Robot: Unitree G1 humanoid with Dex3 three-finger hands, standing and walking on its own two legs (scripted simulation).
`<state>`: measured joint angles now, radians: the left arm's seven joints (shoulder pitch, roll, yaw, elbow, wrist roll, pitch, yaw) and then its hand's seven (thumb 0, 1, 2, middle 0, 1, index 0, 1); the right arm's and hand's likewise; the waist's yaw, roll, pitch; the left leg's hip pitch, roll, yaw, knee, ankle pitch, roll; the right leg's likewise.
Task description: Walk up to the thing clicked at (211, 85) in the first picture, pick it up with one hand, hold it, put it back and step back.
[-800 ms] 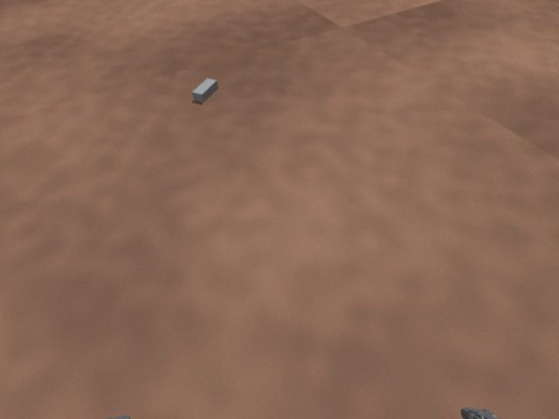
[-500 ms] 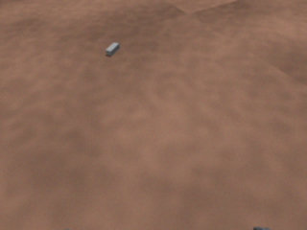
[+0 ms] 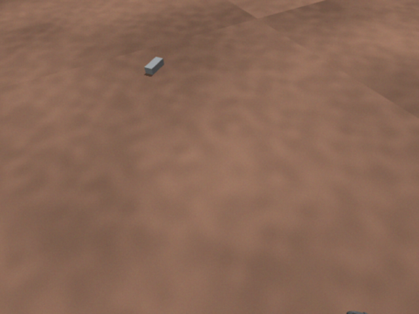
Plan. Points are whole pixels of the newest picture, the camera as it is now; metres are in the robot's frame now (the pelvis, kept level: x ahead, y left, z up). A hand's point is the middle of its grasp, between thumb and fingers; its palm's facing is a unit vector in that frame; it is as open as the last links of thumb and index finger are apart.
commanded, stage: stand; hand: left
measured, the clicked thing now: (154, 65) +2.13 +0.51 -0.75
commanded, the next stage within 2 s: walk up in 0.32 s
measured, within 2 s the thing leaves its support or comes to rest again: neither
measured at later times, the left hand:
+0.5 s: hand out of the picture +0.09 +0.30 -0.14, palm faces +0.19 -0.93 -0.32, open 7.4 cm
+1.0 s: hand (49, 263) +0.24 +0.40 -0.14, palm faces +0.36 -0.89 -0.27, open 7.4 cm
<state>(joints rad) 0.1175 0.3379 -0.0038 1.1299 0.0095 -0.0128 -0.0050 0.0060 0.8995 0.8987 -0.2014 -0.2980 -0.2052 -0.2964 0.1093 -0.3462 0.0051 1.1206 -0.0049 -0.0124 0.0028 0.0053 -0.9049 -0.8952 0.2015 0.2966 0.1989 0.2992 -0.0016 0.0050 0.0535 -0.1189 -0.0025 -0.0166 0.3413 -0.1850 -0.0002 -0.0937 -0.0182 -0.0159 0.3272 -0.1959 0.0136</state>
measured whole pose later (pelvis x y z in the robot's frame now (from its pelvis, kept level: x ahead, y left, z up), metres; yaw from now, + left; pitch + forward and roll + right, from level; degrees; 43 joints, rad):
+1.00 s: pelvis +0.25 +0.10 -0.01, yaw +26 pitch -2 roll +1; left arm 0.11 0.48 0.08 0.93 0.05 0.02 -0.17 0.01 0.90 0.90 -0.20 -0.30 -0.21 -0.30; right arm 0.36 -0.39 -0.03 0.97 0.01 -0.11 0.03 0.01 -0.90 -0.89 0.21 0.30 0.21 0.30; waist 0.00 -0.11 -0.01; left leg -0.05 0.00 -0.04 0.36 -0.29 0.01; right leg -0.61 -0.13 0.05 0.89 -0.16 0.05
